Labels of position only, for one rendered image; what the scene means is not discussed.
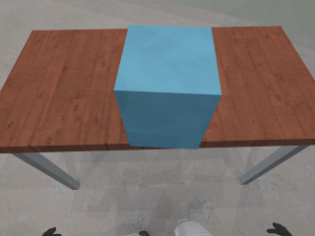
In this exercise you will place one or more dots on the table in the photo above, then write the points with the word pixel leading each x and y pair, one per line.
pixel 59 97

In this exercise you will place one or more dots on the right robot hand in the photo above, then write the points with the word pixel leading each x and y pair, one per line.
pixel 280 230

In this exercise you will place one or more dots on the carton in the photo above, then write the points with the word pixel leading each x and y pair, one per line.
pixel 167 86

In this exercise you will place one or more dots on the right robot thigh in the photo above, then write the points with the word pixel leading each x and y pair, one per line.
pixel 191 228

